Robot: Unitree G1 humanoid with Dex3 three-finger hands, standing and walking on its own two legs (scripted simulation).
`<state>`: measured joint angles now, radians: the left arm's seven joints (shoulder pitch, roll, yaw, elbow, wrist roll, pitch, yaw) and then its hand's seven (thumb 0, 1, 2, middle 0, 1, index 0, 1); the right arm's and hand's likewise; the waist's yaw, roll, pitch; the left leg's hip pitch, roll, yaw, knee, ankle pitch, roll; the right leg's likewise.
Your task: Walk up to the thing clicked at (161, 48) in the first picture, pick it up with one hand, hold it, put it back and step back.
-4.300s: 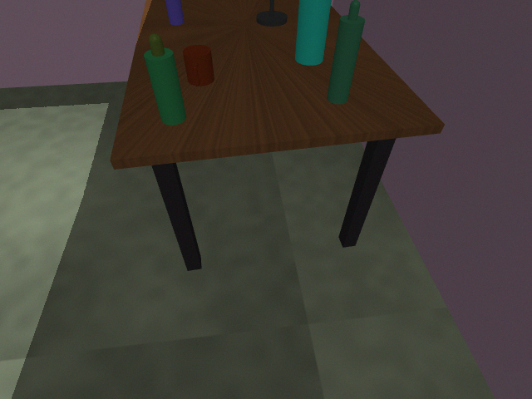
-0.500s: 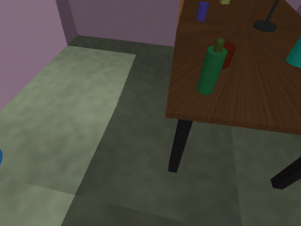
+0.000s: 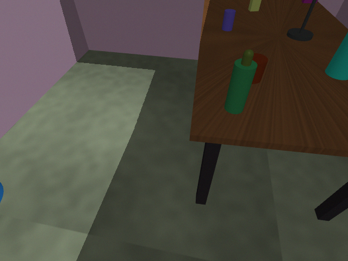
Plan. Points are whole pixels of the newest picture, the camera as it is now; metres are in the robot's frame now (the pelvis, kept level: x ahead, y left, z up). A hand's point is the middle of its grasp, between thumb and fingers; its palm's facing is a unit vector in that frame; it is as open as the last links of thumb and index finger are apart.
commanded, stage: stand
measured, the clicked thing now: (240, 82) +0.66 -0.23 +0.06
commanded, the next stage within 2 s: none
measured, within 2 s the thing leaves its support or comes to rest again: neither
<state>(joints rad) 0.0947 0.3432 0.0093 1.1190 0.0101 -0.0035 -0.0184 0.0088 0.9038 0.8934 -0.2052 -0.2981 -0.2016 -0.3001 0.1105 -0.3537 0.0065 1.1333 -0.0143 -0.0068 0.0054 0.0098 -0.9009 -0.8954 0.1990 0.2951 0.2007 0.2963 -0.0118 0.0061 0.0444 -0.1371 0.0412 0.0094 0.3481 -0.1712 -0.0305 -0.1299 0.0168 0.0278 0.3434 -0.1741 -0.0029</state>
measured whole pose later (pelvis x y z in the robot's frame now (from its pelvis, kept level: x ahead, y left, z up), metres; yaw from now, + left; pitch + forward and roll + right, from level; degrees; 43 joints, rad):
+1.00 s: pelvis +0.01 +0.01 +0.00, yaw +1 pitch -2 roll +0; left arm 0.11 0.35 0.00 1.14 0.01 -0.01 0.00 0.01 0.90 0.89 -0.21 -0.30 -0.20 -0.30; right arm 0.10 -0.35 0.01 1.14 -0.01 0.00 0.01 0.01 -0.90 -0.90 0.20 0.30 0.20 0.30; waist 0.00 0.00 0.05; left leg -0.11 0.02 0.00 0.31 -0.17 -0.02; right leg -0.10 0.00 0.02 0.31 -0.18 0.01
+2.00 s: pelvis +0.02 +0.01 +0.00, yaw +1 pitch -2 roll +0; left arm 0.12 0.35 0.00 1.13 0.01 -0.01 0.00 0.01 0.90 0.89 -0.21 -0.30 -0.20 -0.30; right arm 0.11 -0.35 0.01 1.12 -0.01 0.00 0.00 0.01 -0.90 -0.90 0.20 0.30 0.20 0.30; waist 0.00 0.00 0.05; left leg -0.10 0.02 0.00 0.31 -0.19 -0.02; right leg -0.08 0.00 0.01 0.30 -0.19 0.01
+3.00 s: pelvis +0.15 +0.10 -0.01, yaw -6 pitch -3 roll +1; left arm 0.28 0.43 0.06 0.94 0.03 -0.02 -0.05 0.01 0.91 0.89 -0.20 -0.30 -0.20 -0.30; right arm 0.34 -0.38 -0.06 0.90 -0.03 -0.04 0.05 0.01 -0.90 -0.90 0.20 0.30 0.20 0.30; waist -0.04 -0.02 0.09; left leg -0.10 0.02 0.10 0.45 -0.29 0.02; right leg -0.42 -0.02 0.03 0.76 -0.34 -0.01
